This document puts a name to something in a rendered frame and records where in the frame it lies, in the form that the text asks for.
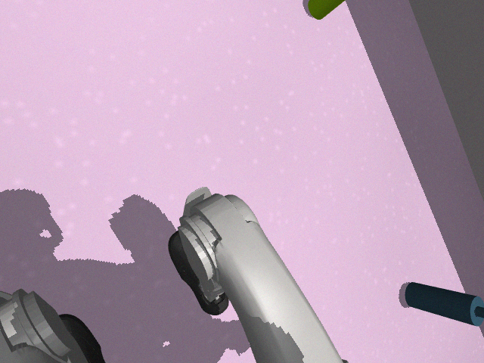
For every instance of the left robot foot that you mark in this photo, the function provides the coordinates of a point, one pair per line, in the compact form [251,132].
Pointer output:
[84,337]

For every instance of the right robot foot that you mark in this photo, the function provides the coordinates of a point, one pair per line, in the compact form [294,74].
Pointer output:
[180,261]

